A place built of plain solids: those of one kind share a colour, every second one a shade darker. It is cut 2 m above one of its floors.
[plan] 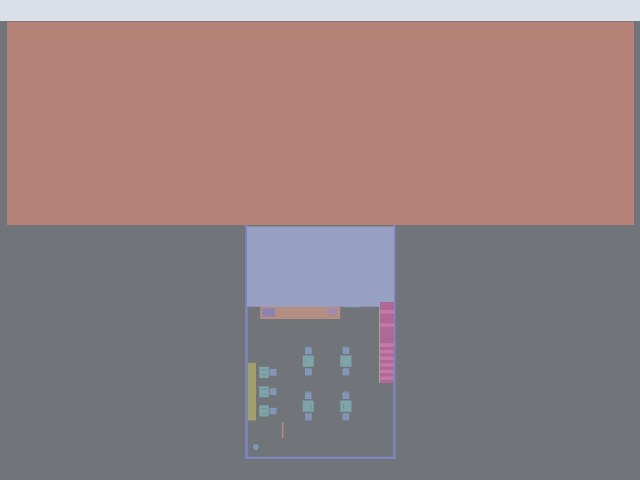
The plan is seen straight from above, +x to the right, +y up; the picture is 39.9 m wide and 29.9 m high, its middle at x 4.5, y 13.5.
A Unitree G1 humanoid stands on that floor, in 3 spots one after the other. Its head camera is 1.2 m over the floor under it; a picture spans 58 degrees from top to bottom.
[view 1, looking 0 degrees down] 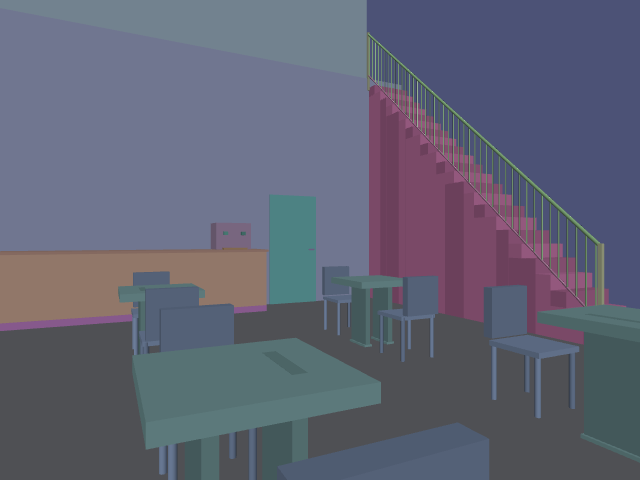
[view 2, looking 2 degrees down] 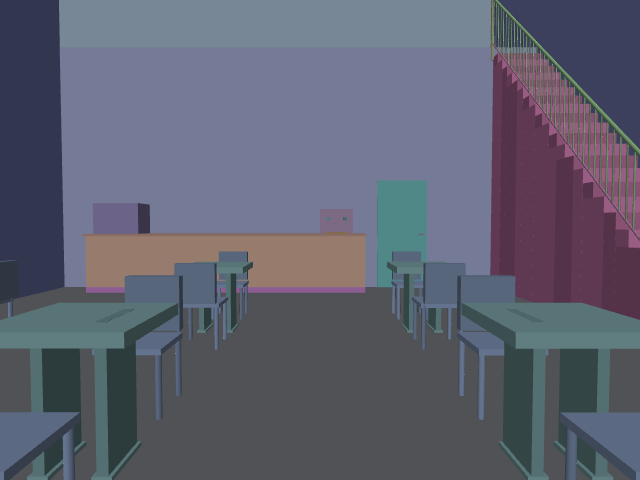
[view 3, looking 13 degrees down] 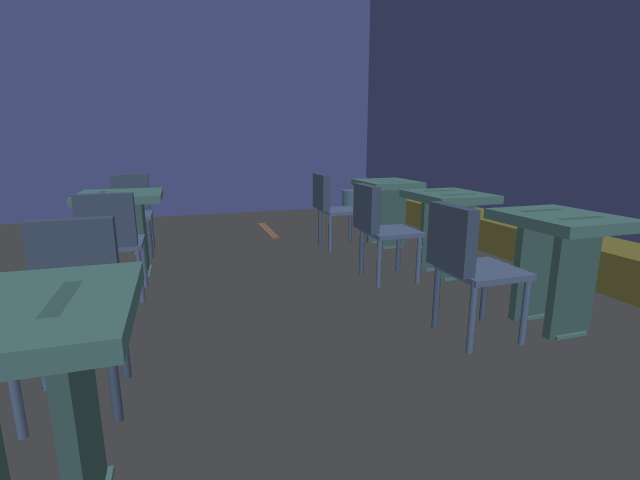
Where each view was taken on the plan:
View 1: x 3.34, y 1.65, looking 64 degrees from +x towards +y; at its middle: upper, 8.56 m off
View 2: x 4.94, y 1.00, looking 90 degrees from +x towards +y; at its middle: counter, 7.64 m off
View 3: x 3.27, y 7.33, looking -108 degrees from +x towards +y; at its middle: side_chair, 5.01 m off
